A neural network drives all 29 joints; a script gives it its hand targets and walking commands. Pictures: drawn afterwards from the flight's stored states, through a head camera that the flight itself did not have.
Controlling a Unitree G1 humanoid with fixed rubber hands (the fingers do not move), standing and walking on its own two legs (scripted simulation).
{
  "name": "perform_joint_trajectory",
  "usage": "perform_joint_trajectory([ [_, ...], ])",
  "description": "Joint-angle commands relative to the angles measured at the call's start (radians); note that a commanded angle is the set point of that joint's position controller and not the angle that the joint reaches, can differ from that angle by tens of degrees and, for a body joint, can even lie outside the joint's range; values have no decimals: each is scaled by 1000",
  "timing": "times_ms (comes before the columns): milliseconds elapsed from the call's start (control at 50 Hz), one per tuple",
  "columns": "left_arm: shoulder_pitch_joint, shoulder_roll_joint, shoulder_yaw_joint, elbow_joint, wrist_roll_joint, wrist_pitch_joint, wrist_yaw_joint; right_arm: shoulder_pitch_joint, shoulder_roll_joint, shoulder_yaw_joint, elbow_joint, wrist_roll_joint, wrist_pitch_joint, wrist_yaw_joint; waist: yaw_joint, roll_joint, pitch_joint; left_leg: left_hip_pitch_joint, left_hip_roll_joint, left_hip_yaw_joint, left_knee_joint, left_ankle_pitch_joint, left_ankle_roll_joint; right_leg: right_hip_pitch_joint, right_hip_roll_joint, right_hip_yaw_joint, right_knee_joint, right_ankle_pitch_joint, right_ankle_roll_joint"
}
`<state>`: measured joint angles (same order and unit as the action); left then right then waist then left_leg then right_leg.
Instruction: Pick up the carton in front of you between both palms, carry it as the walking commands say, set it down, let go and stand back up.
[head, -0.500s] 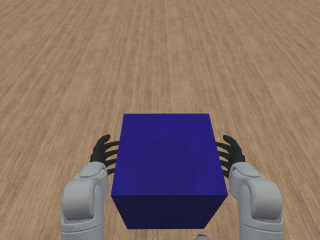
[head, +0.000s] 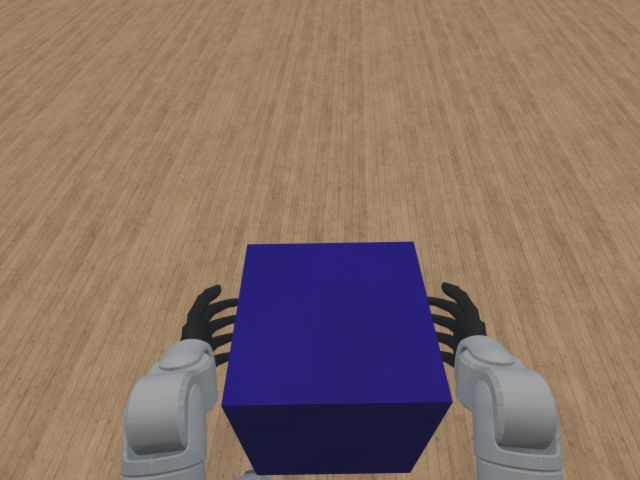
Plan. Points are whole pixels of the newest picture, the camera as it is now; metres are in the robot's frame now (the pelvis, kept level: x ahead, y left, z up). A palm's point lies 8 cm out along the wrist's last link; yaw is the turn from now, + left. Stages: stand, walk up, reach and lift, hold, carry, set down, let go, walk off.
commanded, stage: carry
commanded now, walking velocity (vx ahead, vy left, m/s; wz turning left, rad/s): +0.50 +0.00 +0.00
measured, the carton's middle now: (332, 363) +0.28 +0.00 -0.03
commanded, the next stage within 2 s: none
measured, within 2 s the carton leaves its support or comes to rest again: neither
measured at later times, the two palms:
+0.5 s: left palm (222, 146) +0.62 +0.18 +0.08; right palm (400, 142) +0.61 -0.12 +0.08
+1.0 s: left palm (249, 90) +0.83 +0.16 +0.07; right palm (395, 86) +0.82 -0.14 +0.07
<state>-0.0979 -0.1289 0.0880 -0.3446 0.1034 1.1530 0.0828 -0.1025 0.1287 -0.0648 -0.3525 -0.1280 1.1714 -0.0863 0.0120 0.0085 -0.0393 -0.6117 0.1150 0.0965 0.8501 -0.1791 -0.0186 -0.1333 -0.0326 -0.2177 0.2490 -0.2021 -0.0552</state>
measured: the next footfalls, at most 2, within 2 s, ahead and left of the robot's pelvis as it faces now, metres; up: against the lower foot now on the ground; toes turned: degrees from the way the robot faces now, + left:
left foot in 0.20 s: +0.35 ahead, +0.13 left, +0.00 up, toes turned +10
right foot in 0.64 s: +0.60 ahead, -0.08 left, +0.00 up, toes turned +7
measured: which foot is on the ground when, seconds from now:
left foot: up 0.00-0.18, down 0.20-0.68, up 0.70-0.84, down 0.86-1.00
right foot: down 0.00-0.20, up 0.22-0.62, down 0.64-1.00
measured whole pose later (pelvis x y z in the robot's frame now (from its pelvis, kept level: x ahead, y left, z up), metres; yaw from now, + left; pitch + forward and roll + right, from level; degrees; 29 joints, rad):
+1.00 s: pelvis +0.56 +0.02 -0.02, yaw -1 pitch +4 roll -1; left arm -0.13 -0.13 0.09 -0.30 0.14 1.14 0.07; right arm -0.13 0.13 -0.08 -0.32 -0.15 1.16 -0.08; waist 0.00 0.02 -0.10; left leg -0.18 0.07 0.10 0.47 -0.35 -0.03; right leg -0.31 -0.03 -0.22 0.47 -0.23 -0.04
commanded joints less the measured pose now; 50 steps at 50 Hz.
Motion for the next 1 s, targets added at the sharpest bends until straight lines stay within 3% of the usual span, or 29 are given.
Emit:
perform_joint_trajectory([
  [0,-422,-941,-712,-113,-421,1,-281,-437,967,734,-119,408,-26,233,3,-138,-225,-53,-12,51,-161,86,-8,263,-218,124,-82,333,-73],
  [100,-408,-850,-682,-125,-392,43,-259,-449,866,713,-148,424,27,235,5,-164,-137,41,-47,106,-344,187,32,275,-208,62,-63,445,-45],
  [120,-408,-836,-677,-121,-387,53,-256,-450,850,704,-143,425,38,237,4,-168,-137,90,-55,116,-366,185,44,278,-208,48,-29,514,-34],
  [160,-426,-813,-673,-119,-385,72,-252,-445,830,684,-121,423,56,241,-16,-162,-201,316,-120,181,-418,140,53,244,-178,-21,174,658,3],
  [180,-441,-801,-676,-119,-385,80,-250,-441,819,671,-104,420,62,243,-33,-110,-265,527,-129,184,-418,70,56,136,-137,-39,360,590,25],
  [200,-467,-791,-681,-117,-389,89,-250,-448,804,658,-97,416,68,247,-48,32,-331,729,71,-106,-469,-107,95,-72,-98,-13,599,320,57],
  [220,-494,-806,-692,-143,-393,97,-248,-451,813,651,-57,417,62,252,-45,311,-408,952,314,-564,-576,-151,243,-402,43,52,913,-134,94],
  [240,-500,-817,-691,-112,-391,99,-249,-437,847,649,-41,424,61,253,-38,288,-376,907,318,-587,-628,63,252,-495,28,178,1058,-267,73],
  [260,-515,-851,-699,-103,-393,91,-252,-455,881,654,-52,427,55,255,-39,215,-364,865,289,-460,-585,230,240,-518,-19,219,1098,-243,47],
  [280,-527,-889,-705,-98,-400,81,-255,-479,916,660,-62,432,48,256,-35,87,-365,817,266,-356,-562,318,209,-515,-62,231,1049,-191,32],
  [300,-537,-923,-710,-94,-408,71,-258,-507,944,670,-78,439,41,257,-29,36,-347,751,247,-282,-581,326,176,-491,-90,228,972,-143,29],
  [340,-545,-960,-718,-104,-413,56,-255,-533,967,677,-99,446,29,259,-22,77,-352,688,211,-184,-630,220,145,-439,-96,199,856,-79,32],
  [360,-534,-966,-718,-105,-409,49,-251,-532,967,677,-108,450,27,261,-22,91,-335,673,201,-143,-642,252,147,-438,-88,177,803,-67,40],
  [420,-498,-958,-720,-115,-391,40,-235,-514,940,677,-132,456,27,266,-21,107,-302,692,170,-32,-625,469,155,-452,-59,114,613,-35,68],
  [520,-458,-916,-719,-105,-385,62,-229,-428,884,647,-94,421,46,266,-26,162,-251,695,107,102,-558,717,106,-366,3,24,326,174,75],
  [560,-455,-905,-718,-92,-391,71,-239,-411,879,640,-72,402,50,265,-30,159,-245,690,94,120,-504,674,86,-290,19,3,248,257,74],
  [600,-455,-904,-714,-72,-394,76,-252,-429,880,640,-56,393,53,265,-10,114,-238,624,65,156,-373,596,36,-106,34,-27,74,402,74],
  [620,-458,-900,-706,-59,-391,78,-258,-433,875,642,-46,389,53,266,-8,87,-253,551,50,144,-314,500,1,30,-11,2,50,513,73],
  [640,-470,-890,-698,-46,-388,80,-264,-442,869,644,-37,388,54,266,-7,-16,-317,439,17,124,-181,216,-34,202,-174,148,160,918,37],
  [660,-446,-898,-686,0,-380,73,-268,-455,878,661,-36,401,61,264,9,-167,-420,251,-34,40,-43,-152,-54,446,-341,325,232,1177,-102],
  [680,-403,-918,-678,24,-382,60,-269,-457,883,671,-47,407,59,265,10,-206,-455,228,-61,-16,12,-405,-47,423,-365,383,182,1163,-155],
  [720,-440,-973,-678,-3,-389,38,-269,-501,941,692,-54,421,38,268,-3,-139,-431,246,-36,-79,-125,-445,-15,331,-328,325,117,872,-120],
  [760,-471,-1012,-685,-38,-399,22,-269,-537,982,712,-83,439,16,266,-5,-159,-413,322,-47,-45,-294,-369,-2,253,-275,255,86,658,-71],
  [800,-462,-1019,-693,-69,-403,8,-268,-526,1000,727,-109,440,-2,260,-6,-150,-445,393,-51,-10,-387,-210,-7,219,-239,190,98,534,-51],
  [840,-443,-1003,-705,-82,-393,-5,-268,-498,993,735,-121,432,-14,258,-12,-117,-451,486,-22,2,-483,6,-18,151,-198,130,131,437,-23],
  [860,-446,-988,-711,-90,-385,-8,-269,-487,986,738,-119,426,-19,258,-15,-86,-439,471,23,-24,-493,51,-21,150,-178,104,147,385,-2],
  [900,-437,-958,-716,-65,-372,-9,-270,-480,947,735,-94,406,-19,261,-8,-15,-385,471,70,-42,-411,226,-12,96,-150,107,192,434,16],
  [980,-373,-883,-683,62,-311,-23,-265,-376,876,673,61,347,-38,271,-12,25,-333,459,60,-38,-357,441,-4,43,-143,114,293,612,20],
])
